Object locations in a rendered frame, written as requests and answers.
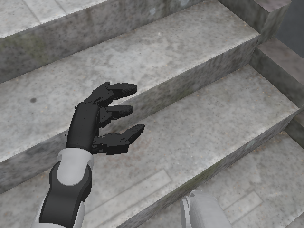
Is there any left robot forearm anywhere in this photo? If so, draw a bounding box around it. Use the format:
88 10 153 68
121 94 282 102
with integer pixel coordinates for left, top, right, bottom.
30 147 94 228

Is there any right robot shin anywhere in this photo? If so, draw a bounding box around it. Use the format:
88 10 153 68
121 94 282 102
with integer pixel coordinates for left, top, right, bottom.
189 190 218 201

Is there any right robot thigh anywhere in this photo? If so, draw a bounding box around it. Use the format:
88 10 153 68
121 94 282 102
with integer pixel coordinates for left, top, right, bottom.
180 192 233 228

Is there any left robot hand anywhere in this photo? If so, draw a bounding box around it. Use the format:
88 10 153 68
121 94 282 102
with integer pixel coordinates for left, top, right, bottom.
65 82 145 156

